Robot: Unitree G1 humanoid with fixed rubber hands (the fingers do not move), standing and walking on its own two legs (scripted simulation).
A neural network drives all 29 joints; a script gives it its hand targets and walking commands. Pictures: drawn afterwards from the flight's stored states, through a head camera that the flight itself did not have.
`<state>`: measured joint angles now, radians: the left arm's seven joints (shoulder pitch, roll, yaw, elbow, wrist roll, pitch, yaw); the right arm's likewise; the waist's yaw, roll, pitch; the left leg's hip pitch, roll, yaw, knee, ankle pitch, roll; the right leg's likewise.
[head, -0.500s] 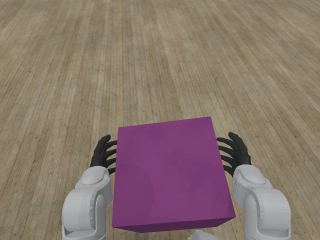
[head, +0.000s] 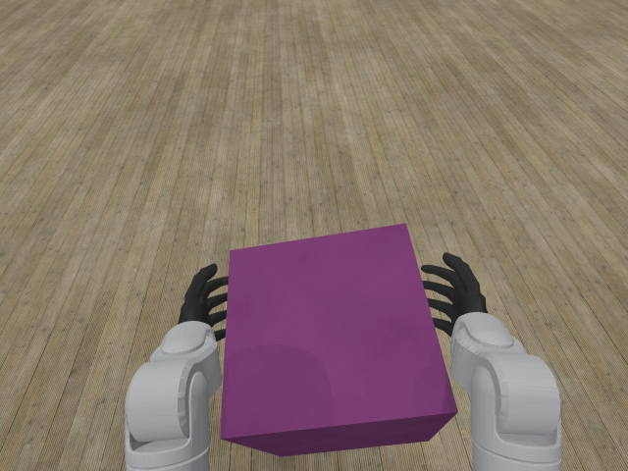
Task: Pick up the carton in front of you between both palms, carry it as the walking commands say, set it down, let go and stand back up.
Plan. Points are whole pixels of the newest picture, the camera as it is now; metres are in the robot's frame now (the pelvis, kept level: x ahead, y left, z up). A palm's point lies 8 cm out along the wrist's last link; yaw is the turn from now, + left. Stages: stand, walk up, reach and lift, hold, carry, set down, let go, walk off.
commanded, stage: carry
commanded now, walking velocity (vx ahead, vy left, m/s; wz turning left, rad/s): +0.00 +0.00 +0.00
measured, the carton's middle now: (336, 353) +0.26 -0.01 +0.01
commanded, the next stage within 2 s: hold in 1.28 s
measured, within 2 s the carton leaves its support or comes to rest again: neither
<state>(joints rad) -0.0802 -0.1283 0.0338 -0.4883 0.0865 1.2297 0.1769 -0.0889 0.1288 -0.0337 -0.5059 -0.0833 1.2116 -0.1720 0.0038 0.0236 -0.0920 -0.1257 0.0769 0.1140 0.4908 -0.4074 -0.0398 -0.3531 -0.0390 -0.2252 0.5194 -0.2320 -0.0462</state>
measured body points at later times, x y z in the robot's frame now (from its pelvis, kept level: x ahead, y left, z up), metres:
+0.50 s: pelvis -0.02 +0.02 +0.00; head -0.04 +0.02 +0.45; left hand +0.25 +0.17 +0.06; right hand +0.25 -0.13 +0.07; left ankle -0.12 +0.12 -0.73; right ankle +0.02 -0.09 -0.73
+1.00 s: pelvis -0.05 +0.02 +0.00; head -0.06 +0.02 +0.45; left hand +0.24 +0.18 +0.02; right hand +0.25 -0.12 +0.02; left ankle -0.12 +0.12 -0.73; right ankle +0.02 -0.09 -0.73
